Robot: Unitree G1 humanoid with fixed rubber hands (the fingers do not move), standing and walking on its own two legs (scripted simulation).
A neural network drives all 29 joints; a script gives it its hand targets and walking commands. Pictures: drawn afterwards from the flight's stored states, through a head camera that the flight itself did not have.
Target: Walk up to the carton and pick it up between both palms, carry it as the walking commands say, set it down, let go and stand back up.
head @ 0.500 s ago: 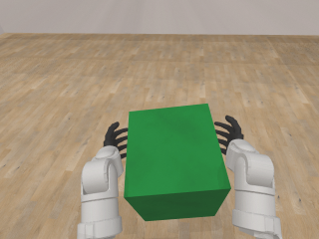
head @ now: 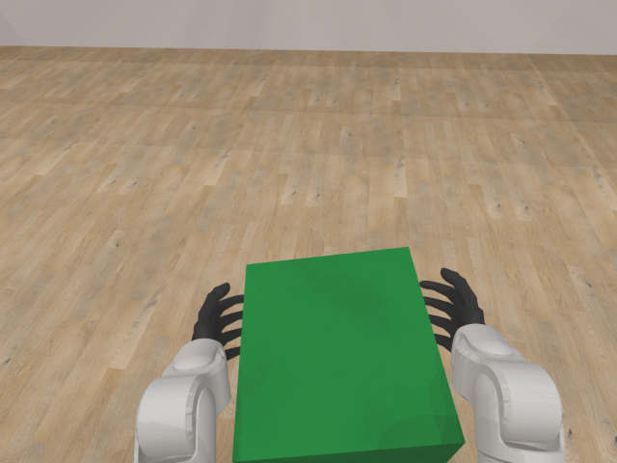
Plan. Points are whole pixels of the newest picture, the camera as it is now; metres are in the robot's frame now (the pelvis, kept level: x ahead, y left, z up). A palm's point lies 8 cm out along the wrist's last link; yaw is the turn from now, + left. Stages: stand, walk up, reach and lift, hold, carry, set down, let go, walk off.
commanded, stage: carry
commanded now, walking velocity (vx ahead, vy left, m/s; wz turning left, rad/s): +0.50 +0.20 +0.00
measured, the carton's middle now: (340, 378) +0.24 +0.00 -0.01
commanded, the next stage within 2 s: none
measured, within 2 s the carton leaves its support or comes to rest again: neither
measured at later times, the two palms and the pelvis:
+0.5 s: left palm (217, 165) +0.55 +0.20 +0.11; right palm (390, 174) +0.54 -0.09 +0.09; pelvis +0.30 +0.08 -0.01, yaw -3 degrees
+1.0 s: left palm (197, 97) +0.87 +0.33 +0.07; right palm (317, 90) +0.88 +0.04 +0.08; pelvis +0.61 +0.19 -0.01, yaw -2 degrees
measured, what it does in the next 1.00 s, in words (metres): walks ahead: left foot, then right foot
